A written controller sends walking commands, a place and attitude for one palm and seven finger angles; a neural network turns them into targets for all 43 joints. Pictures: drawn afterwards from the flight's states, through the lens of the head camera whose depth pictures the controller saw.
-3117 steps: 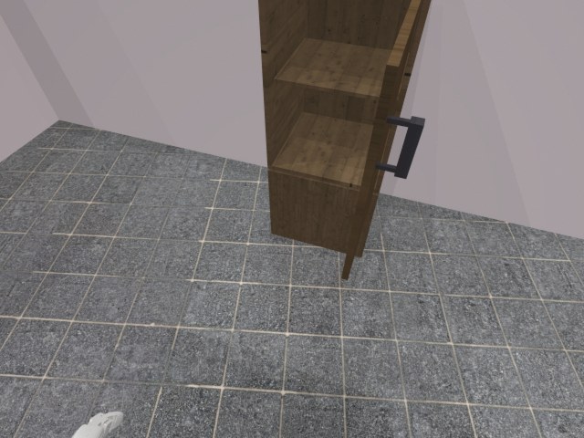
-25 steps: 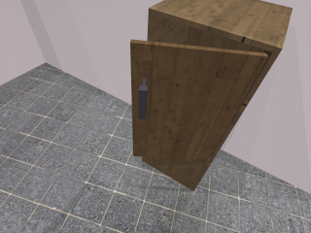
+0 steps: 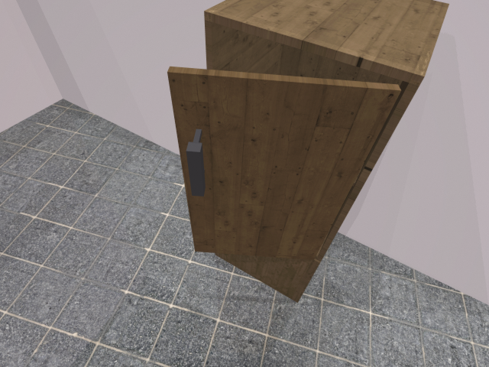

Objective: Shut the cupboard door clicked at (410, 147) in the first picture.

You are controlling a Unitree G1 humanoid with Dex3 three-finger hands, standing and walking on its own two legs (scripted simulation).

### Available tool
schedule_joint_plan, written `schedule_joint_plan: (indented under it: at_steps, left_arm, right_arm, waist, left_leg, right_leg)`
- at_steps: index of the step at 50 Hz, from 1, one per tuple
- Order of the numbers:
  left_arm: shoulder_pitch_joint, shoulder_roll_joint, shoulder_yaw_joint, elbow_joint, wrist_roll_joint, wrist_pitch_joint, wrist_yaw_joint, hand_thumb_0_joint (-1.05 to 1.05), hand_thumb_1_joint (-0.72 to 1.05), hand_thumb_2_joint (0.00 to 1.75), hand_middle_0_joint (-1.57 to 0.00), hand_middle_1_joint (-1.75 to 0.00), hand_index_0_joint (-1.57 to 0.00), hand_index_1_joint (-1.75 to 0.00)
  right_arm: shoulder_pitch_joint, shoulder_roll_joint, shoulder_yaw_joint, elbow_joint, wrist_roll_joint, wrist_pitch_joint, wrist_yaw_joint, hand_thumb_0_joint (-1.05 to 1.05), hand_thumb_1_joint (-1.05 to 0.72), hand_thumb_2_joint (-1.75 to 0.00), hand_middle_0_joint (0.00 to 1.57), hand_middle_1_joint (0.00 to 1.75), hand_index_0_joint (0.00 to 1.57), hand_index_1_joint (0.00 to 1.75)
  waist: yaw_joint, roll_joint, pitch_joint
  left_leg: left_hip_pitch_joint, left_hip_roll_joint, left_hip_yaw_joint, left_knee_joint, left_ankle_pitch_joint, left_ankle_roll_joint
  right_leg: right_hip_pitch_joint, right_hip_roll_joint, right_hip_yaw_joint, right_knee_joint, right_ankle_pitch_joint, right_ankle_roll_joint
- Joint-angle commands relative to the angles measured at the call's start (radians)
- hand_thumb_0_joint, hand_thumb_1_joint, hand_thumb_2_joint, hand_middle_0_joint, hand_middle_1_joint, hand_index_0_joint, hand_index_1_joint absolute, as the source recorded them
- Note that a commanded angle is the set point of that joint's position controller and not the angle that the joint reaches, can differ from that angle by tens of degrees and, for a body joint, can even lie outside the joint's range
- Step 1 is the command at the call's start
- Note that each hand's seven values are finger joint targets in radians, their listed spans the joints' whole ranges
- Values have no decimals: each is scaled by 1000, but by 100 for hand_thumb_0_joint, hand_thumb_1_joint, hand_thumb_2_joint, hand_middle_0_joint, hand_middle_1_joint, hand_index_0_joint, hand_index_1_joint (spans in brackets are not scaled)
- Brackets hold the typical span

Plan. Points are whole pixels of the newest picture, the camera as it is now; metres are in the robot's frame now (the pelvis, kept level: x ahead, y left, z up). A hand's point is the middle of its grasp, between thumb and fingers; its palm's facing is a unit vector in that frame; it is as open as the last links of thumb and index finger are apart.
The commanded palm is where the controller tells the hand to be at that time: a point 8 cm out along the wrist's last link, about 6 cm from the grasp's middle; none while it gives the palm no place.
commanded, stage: shuffle to correct the standing spot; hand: left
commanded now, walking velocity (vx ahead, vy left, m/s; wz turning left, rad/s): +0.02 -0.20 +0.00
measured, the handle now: (198, 162) +0.46 +0.12 +0.06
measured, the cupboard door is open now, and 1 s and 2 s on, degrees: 27 27 27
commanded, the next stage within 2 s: come to a stop and stand still in 0.10 s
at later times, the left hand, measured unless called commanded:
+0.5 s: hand out of the picture +0.02 +0.08 -0.17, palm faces +0.03 -0.98 -0.19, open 7.3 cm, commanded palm none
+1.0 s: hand out of the picture +0.03 +0.22 -0.17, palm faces +0.02 -0.96 -0.27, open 7.4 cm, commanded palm none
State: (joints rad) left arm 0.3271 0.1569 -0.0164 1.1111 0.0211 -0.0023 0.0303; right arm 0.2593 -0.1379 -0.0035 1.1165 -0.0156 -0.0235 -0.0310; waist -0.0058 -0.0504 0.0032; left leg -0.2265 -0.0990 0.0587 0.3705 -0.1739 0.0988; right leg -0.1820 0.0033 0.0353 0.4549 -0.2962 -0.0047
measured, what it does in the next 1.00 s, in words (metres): steps on the spot: left foot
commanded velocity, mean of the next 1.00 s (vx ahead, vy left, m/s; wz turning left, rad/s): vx -0.02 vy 0.04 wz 0.00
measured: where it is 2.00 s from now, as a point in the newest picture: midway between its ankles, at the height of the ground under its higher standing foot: outside the picture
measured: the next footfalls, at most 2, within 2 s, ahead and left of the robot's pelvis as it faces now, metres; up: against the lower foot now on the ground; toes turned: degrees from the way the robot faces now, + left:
left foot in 0.82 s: +0.03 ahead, +0.10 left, +0.00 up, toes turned -1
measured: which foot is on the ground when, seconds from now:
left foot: down 0.00-0.22, up 0.24-0.80, down 0.82-1.00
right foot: down 0.00-1.00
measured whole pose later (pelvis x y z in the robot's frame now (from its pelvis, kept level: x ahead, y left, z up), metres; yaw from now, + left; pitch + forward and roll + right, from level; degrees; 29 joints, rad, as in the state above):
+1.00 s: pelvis -0.03 +0.01 -0.01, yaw -1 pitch -2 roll -1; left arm 0.26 0.23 0.01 0.91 0.02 0.02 0.04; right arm 0.21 -0.17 -0.01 0.93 -0.02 0.01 0.00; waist 0.02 0.00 0.03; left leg -0.26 -0.03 0.02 0.58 -0.28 0.05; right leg -0.25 -0.05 -0.02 0.57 -0.28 0.03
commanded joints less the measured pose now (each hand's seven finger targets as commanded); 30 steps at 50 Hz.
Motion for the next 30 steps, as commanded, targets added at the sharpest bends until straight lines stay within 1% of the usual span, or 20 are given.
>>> schedule_joint_plan:
  at_steps: [1,3,5,6,7,8,9,10,11,12,13,14,15,17,18,20,22,24,26,30]
  left_arm:
    - [83,63,28,-40,4,6,-4,0,90,90,-20,-30,-20,-30]
    - [70,64,35,-59,5,13,-9,0,90,90,-20,-30,-20,-30]
    - [71,62,45,-73,6,22,-14,0,90,90,-20,-30,-20,-30]
    - [73,60,49,-79,6,25,-16,0,90,90,-20,-30,-20,-30]
    - [91,56,52,-81,7,26,-18,0,90,90,-20,-30,-20,-30]
    - [112,56,55,-83,8,24,-21,0,90,90,-20,-30,-20,-30]
    - [118,73,60,-86,12,23,-20,0,90,90,-20,-30,-20,-30]
    - [122,107,66,-94,15,23,-16,0,90,90,-20,-30,-20,-30]
    - [118,139,67,-94,12,20,-12,0,90,90,-20,-30,-20,-30]
    - [111,119,59,-99,7,7,-8,0,90,90,-20,-30,-20,-30]
    - [92,99,51,-98,5,-5,2,0,90,90,-20,-30,-20,-30]
    - [74,94,43,-99,2,-16,6,0,90,90,-20,-30,-20,-30]
    - [66,109,42,-97,-1,-29,9,0,90,90,-20,-30,-20,-30]
    - [80,156,50,-100,-3,-45,14,0,90,90,-20,-30,-20,-30]
    - [102,137,47,-90,-4,-42,20,0,90,90,-20,-30,-20,-30]
    - [136,145,52,-80,-6,-33,30,0,90,90,-20,-30,-20,-30]
    - [140,159,61,-82,-6,-21,34,0,90,90,-20,-30,-20,-30]
    - [137,160,68,-92,-3,-14,37,0,90,90,-20,-30,-20,-30]
    - [125,156,67,-105,-2,-12,36,0,90,90,-20,-30,-20,-30]
    - [85,145,62,-136,3,-14,29,0,90,90,-20,-30,-20,-30]
  right_arm:
    - [74,-163,-42,-33,0,-6,-28,0,-90,-90,20,30,20,30]
    - [81,-169,-50,-39,-3,-3,-34,0,-90,-90,20,30,20,30]
    - [71,-184,-57,-49,-8,2,-37,0,-90,-90,20,30,20,30]
    - [62,-187,-61,-54,-10,5,-37,0,-90,-90,20,30,20,30]
    - [42,-191,-63,-62,-10,8,-36,0,-90,-90,20,30,20,30]
    - [20,-187,-63,-70,-9,9,-35,0,-90,-90,20,30,20,30]
    - [10,-175,-64,-73,-5,10,-32,0,-90,-90,20,30,20,30]
    - [10,-138,-58,-85,0,11,-30,0,-90,-90,20,30,20,30]
    - [4,-90,-45,-95,0,13,-23,0,-90,-90,20,30,20,30]
    - [-33,-78,-37,-102,-1,21,-20,0,-90,-90,20,30,20,30]
    - [-27,-63,-33,-98,-1,25,-18,0,-90,-90,20,30,20,30]
    - [-26,-48,-27,-85,1,20,-13,0,-90,-90,20,30,20,30]
    - [-18,-46,-21,-73,5,16,-10,0,-90,-90,20,30,20,30]
    - [-21,-78,-29,-77,14,12,-10,0,-90,-90,20,30,20,30]
    - [-15,-55,-25,-75,16,17,-11,0,-90,-90,20,30,20,30]
    - [-24,-73,-27,-86,17,36,-15,0,-90,-90,20,30,20,30]
    - [-35,-95,-36,-102,15,54,-17,0,-90,-90,20,30,20,30]
    - [-59,-106,-41,-121,12,63,-13,0,-90,-90,20,30,20,30]
    - [-68,-109,-46,-135,10,72,-7,0,-90,-90,20,30,20,30]
    - [-87,-98,-45,-153,9,73,8,0,-90,-90,20,30,20,30]
  waist:
    - [-9,101,30]
    - [-14,117,18]
    - [-10,138,-7]
    - [-3,132,-11]
    - [11,120,-22]
    - [27,69,-24]
    - [29,3,-14]
    - [25,-122,-16]
    - [26,-214,-2]
    - [43,-172,17]
    - [24,-109,27]
    - [18,-21,37]
    - [13,27,13]
    - [29,42,-31]
    - [38,25,-40]
    - [50,-20,-42]
    - [54,-28,-30]
    - [61,-36,-18]
    - [53,-39,-12]
    - [37,-50,6]
  left_leg:
    - [126,345,-329,-101,43,39]
    - [146,383,-346,-75,167,76]
    - [133,409,-324,-44,251,98]
    - [96,409,-310,-27,256,97]
    - [51,394,-277,0,245,81]
    - [-3,357,-231,49,226,48]
    - [-88,289,-152,105,122,-2]
    - [-171,191,-38,200,-52,-49]
    - [-226,96,47,327,-256,-82]
    - [-213,102,-2,449,-371,-83]
    - [-219,116,-37,491,-359,-85]
    - [-222,121,-45,506,-327,-91]
    - [-227,124,-49,500,-300,-98]
    - [-238,117,-46,463,-279,-108]
    - [-251,106,-34,458,-276,-116]
    - [-267,97,-44,492,-268,-124]
    - [-288,92,-57,542,-263,-130]
    - [-311,90,-69,592,-256,-134]
    - [-309,88,-88,639,-232,-138]
    - [-270,110,-97,617,-193,-141]
  right_leg:
    - [-186,-33,2,58,5,-19]
    - [-216,-28,-3,132,-63,-19]
    - [-210,-33,-12,179,-113,-18]
    - [-177,-34,-12,166,-105,-20]
    - [-121,-35,-15,114,-54,-22]
    - [-48,-33,-17,14,54,-23]
    - [17,-64,29,-50,160,-30]
    - [61,-150,127,-90,251,-57]
    - [57,-245,205,-137,300,-118]
    - [-10,-283,241,-178,347,-160]
    - [-14,-288,242,-179,423,-158]
    - [4,-280,232,-154,539,-158]
    - [58,-268,208,-119,676,-147]
    - [166,-260,170,-56,941,-106]
    - [209,-269,156,-36,1046,-82]
    - [241,-279,161,-24,1155,-45]
    - [242,-295,166,-30,1146,-38]
    - [232,-309,174,-34,1104,-69]
    - [193,-302,164,-52,996,-89]
    - [87,-293,156,-109,659,-168]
